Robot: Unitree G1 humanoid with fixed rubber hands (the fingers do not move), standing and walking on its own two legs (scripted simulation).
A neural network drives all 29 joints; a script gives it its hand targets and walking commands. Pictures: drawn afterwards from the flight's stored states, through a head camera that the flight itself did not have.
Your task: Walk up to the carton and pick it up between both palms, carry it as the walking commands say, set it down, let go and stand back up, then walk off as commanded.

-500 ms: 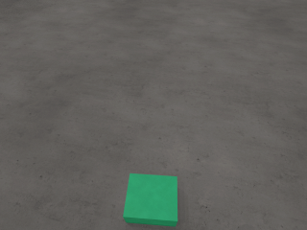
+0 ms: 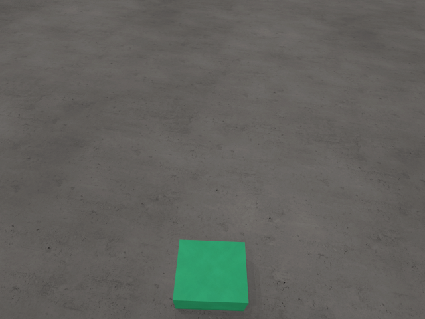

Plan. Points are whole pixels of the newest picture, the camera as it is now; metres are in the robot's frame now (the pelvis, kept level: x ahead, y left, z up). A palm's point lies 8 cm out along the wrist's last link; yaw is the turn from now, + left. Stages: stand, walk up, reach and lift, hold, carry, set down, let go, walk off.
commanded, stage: walk up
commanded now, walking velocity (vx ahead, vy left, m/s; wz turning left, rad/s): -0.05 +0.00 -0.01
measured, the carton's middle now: (210, 274) +0.43 +0.00 -0.70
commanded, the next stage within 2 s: stand in 0.58 s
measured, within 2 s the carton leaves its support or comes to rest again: neither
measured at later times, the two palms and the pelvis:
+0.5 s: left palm out of the picture -0.01 +0.22 -0.14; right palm out of the picture -0.04 -0.23 -0.13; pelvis -0.03 +0.00 +0.01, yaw +0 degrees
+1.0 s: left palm out of the picture -0.02 +0.19 -0.14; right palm out of the picture -0.02 -0.24 -0.14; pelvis +0.00 -0.03 +0.01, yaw +0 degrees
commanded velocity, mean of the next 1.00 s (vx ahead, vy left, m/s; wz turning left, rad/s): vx -0.02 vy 0.00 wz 0.00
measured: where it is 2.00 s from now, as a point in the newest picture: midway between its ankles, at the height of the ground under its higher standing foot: outside the picture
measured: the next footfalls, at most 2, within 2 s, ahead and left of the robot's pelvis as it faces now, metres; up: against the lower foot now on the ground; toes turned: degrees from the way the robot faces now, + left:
none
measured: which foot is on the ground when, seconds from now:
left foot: down 0.00-1.00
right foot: down 0.00-1.00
